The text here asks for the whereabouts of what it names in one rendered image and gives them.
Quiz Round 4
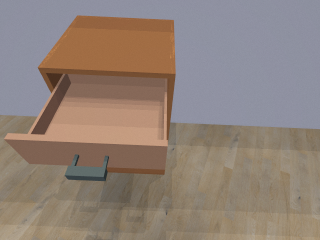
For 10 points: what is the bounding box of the handle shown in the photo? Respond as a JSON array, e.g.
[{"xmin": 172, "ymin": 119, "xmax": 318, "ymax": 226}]
[{"xmin": 65, "ymin": 154, "xmax": 109, "ymax": 181}]

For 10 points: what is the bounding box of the cabinet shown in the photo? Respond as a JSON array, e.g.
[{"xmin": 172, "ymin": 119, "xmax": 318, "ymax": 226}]
[{"xmin": 37, "ymin": 15, "xmax": 176, "ymax": 175}]

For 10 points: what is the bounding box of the drawer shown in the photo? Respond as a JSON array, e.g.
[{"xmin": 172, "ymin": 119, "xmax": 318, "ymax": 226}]
[{"xmin": 4, "ymin": 74, "xmax": 168, "ymax": 170}]

